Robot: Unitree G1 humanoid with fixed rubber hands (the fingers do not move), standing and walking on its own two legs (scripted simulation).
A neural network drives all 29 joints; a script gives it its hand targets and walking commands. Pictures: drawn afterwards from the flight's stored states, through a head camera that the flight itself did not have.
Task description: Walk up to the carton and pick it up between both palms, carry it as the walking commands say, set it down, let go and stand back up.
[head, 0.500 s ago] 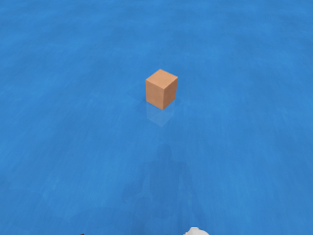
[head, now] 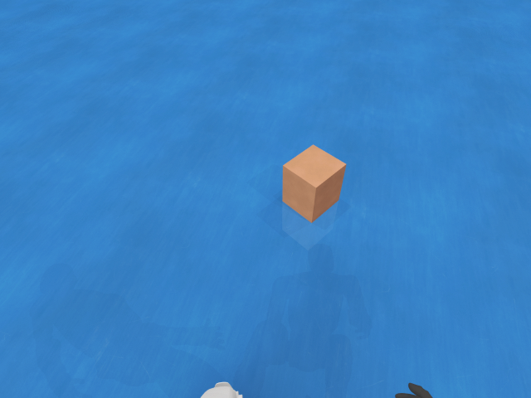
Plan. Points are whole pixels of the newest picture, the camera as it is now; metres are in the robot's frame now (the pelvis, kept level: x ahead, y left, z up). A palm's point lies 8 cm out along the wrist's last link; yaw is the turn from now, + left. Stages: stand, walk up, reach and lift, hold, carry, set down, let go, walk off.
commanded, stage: walk up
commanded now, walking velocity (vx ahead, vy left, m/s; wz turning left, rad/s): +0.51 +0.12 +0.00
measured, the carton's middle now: (312, 183) +1.17 -0.09 -0.65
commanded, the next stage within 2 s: none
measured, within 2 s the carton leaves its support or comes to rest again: neither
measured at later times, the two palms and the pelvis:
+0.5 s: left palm (188, 245) +0.44 +0.23 -0.12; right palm out of the picture +0.15 -0.21 -0.13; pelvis +0.28 +0.01 +0.00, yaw +0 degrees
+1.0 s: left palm (201, 259) +0.42 +0.20 -0.14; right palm (389, 182) +0.67 -0.24 -0.13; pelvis +0.53 -0.02 -0.01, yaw +1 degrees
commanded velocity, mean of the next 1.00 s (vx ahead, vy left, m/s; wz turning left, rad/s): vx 0.46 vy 0.00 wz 0.00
